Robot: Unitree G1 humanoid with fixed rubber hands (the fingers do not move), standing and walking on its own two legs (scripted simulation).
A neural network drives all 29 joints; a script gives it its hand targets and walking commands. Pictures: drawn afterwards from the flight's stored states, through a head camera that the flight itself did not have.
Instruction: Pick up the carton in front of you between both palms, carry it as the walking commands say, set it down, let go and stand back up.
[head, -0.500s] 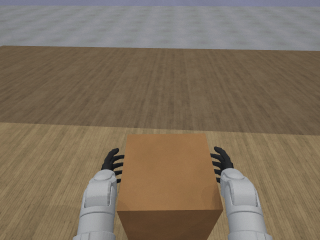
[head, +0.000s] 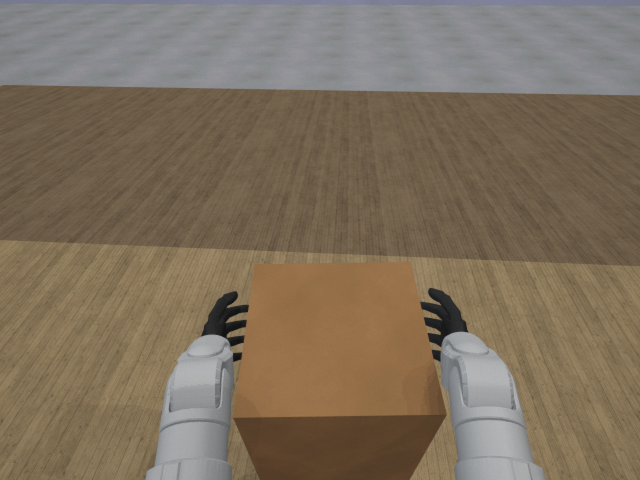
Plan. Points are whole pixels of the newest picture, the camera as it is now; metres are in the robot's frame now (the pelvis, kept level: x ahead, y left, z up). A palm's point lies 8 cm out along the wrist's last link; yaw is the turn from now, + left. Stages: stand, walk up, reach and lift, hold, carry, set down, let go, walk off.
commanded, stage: hold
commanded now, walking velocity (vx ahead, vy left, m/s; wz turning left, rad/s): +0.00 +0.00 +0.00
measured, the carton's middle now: (333, 376) +0.29 +0.00 -0.02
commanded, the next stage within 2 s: carry in 0.26 s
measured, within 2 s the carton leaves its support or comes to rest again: neither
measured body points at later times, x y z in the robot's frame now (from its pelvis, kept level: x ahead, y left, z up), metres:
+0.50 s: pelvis +0.04 +0.00 -0.01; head +0.00 +0.00 +0.43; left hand +0.33 +0.16 +0.06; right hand +0.34 -0.15 +0.06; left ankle +0.01 +0.14 -0.74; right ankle +0.01 -0.14 -0.75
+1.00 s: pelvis +0.29 +0.03 -0.03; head +0.29 +0.03 +0.42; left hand +0.56 +0.19 +0.06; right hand +0.57 -0.12 +0.06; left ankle +0.39 +0.10 -0.75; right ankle +0.08 -0.09 -0.74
